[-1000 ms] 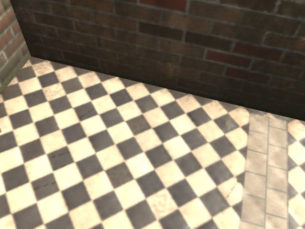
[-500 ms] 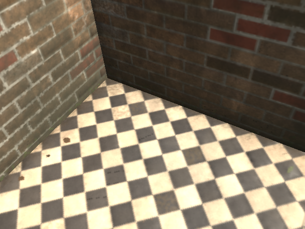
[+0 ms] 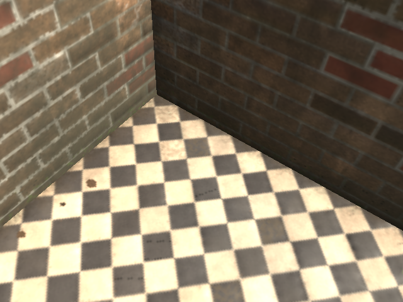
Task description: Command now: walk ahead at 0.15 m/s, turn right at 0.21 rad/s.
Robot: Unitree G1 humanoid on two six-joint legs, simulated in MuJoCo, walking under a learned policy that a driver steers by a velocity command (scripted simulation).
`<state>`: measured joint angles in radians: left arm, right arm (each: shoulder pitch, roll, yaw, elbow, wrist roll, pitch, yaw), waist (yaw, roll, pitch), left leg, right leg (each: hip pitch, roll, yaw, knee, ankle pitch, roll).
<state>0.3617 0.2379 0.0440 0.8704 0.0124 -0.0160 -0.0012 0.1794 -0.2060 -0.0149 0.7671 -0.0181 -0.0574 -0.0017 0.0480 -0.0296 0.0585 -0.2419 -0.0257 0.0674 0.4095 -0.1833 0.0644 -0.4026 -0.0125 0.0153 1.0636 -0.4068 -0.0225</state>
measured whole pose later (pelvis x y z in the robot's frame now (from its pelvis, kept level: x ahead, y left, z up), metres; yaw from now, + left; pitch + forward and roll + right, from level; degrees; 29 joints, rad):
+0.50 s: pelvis +0.07 -0.02 +0.00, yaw -6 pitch -1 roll +1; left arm 0.18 0.18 0.00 0.86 0.02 0.00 0.03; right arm 0.26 -0.21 -0.02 0.93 -0.01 0.03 -0.03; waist -0.02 0.02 0.04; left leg -0.26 0.00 0.01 0.68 -0.46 0.01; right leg -0.25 0.03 -0.04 0.42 -0.17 -0.06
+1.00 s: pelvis +0.08 +0.01 +0.00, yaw -6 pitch -2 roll +0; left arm 0.26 0.19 0.01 1.11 0.01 0.01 0.03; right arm 0.29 -0.16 0.00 1.10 -0.01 -0.01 -0.04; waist 0.01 -0.01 0.03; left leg -0.11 -0.03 0.01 0.38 -0.24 0.03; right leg -0.19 -0.01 -0.02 0.39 -0.17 0.00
